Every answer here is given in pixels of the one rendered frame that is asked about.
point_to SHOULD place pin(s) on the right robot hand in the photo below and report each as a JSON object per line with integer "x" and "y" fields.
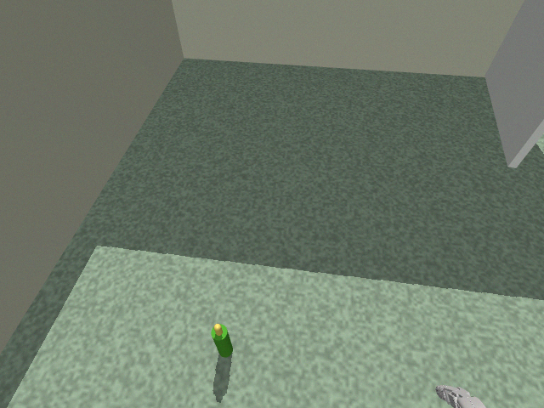
{"x": 458, "y": 397}

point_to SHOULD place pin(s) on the bottle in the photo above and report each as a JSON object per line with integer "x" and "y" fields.
{"x": 221, "y": 338}

